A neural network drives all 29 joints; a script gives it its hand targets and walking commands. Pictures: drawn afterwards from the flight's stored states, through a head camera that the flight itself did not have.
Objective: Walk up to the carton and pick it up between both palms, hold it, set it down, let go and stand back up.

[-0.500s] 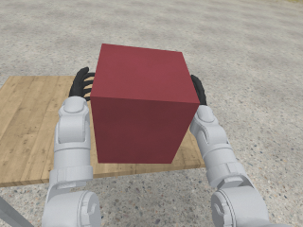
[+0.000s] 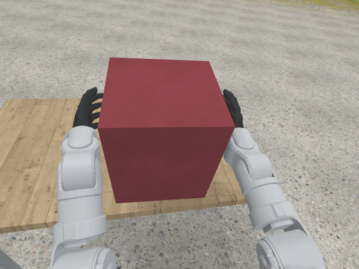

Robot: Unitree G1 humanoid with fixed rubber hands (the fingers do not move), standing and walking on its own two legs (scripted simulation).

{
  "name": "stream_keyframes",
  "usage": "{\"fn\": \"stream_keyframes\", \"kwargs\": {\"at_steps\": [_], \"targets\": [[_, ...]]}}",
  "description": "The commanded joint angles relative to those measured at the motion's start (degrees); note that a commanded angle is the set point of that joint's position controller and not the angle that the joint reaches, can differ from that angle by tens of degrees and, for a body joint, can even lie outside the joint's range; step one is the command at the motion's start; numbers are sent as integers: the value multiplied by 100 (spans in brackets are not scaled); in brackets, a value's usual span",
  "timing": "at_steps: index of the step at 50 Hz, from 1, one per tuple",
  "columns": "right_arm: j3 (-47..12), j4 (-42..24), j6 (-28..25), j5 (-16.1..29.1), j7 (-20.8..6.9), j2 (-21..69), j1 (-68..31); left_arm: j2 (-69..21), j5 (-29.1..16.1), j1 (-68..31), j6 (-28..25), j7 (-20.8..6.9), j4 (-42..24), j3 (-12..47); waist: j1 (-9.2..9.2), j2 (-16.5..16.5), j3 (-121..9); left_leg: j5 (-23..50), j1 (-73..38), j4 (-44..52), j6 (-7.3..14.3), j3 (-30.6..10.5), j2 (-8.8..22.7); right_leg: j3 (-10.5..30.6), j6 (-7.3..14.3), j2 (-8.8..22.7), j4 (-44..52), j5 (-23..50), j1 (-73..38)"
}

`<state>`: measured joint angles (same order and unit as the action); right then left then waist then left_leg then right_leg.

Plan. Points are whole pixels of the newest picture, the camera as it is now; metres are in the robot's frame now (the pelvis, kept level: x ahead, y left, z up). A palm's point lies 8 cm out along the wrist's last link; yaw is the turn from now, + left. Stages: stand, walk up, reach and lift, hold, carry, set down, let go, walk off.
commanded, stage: hold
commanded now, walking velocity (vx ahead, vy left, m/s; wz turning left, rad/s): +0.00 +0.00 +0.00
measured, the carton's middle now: (161, 133) +0.38 +0.00 +0.15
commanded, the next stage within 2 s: none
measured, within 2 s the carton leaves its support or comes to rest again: neither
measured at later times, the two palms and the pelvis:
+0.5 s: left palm (82, 121) +0.36 +0.16 +0.20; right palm (232, 121) +0.36 -0.14 +0.20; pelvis -0.01 -0.01 +0.00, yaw +0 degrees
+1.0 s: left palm (82, 123) +0.35 +0.16 +0.20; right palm (231, 120) +0.36 -0.14 +0.20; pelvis +0.00 +0.00 +0.00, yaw +0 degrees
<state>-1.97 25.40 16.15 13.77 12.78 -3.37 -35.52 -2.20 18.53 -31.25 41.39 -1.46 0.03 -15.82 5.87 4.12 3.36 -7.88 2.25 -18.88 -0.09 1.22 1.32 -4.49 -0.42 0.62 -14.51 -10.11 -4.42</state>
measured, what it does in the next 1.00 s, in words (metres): stands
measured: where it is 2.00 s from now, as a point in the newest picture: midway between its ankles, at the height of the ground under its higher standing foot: outside the picture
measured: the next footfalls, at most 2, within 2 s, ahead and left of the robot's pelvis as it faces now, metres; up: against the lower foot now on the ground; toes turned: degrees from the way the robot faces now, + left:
none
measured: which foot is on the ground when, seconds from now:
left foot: down 0.00-1.00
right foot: down 0.00-1.00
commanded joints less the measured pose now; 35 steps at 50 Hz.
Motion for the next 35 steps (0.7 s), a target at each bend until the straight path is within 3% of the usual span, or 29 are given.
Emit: {"fn": "stream_keyframes", "kwargs": {"at_steps": [1,9,15,21,26,32,35], "targets": [[-1789,-1641,-175,197,-635,3049,-4459,-2912,-883,-3572,-267,-768,-291,2848,23,-608,-2014,1056,-1246,112,-98,31,-228,-114,-149,-348,204,559,677],[-1934,-1782,-68,288,-623,3272,-4903,-2988,-925,-3827,-157,-796,-132,2727,-132,-436,-2406,905,-1141,120,6,91,-260,-27,-209,-323,155,680,428],[-1514,-1015,53,9,-656,3244,-4705,-2786,-659,-3791,-35,-908,323,2267,-128,-398,-1765,188,-817,373,122,201,-261,-27,-194,-246,281,1,489],[-1632,-1375,-65,152,-659,3350,-5025,-2981,-951,-4204,-194,-870,-7,2619,-30,-544,-2437,847,-1092,131,6,128,-279,-72,-199,-331,154,522,473],[-1864,-1486,2,295,-570,3352,-4837,-2932,-899,-3901,-179,-871,-54,2702,-20,-532,-2361,1274,-1242,22,-53,120,-321,-38,-231,-338,110,977,362],[-1970,-1579,108,405,-540,3237,-4571,-2816,-831,-3617,-69,-940,-173,2597,-75,-485,-2112,1283,-1177,88,-36,104,-329,-70,-253,-336,148,1010,297],[-1974,-1723,102,431,-536,3292,-4691,-2884,-919,-3888,-113,-934,-430,2706,-5,-518,-2307,1340,-1222,50,-86,83,-328,-78,-255,-375,122,1032,289]]}}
